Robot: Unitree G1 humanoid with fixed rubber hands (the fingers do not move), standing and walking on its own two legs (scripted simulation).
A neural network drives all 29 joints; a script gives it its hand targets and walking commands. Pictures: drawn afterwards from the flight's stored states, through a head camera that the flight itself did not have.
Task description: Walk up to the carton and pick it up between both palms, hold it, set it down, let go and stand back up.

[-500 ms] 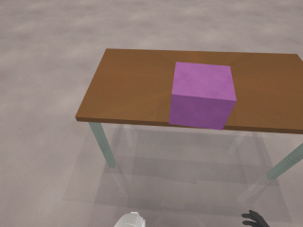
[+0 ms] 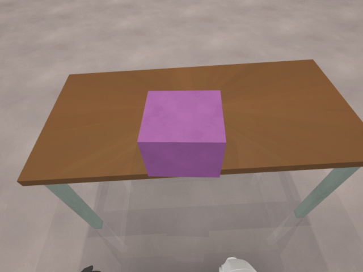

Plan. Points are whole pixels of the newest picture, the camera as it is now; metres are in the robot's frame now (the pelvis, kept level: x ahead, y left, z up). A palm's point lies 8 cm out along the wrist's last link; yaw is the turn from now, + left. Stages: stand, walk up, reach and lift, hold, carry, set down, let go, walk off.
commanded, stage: walk up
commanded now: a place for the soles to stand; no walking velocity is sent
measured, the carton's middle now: (183, 133) +0.50 +0.00 -0.04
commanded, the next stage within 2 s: none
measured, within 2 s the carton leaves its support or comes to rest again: neither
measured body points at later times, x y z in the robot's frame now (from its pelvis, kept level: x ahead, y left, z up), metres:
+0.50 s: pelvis +0.00 +0.02 +0.02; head +0.02 +0.03 +0.47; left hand +0.07 +0.30 -0.10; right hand +0.12 -0.24 -0.08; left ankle +0.00 +0.13 -0.71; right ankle +0.04 -0.12 -0.67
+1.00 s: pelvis +0.00 +0.03 +0.02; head +0.01 +0.03 +0.47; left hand +0.11 +0.29 -0.08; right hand +0.10 -0.23 -0.09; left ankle +0.00 +0.13 -0.71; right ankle +0.02 -0.10 -0.71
